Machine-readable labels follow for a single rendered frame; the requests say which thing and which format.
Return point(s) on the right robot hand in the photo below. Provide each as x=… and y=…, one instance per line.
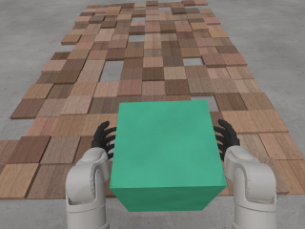
x=228, y=139

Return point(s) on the left robot hand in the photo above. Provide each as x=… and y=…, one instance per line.
x=100, y=140

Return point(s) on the robot left forearm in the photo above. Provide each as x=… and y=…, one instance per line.
x=85, y=191

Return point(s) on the carton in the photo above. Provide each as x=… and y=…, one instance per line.
x=165, y=156

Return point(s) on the robot right forearm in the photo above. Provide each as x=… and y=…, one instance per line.
x=255, y=200

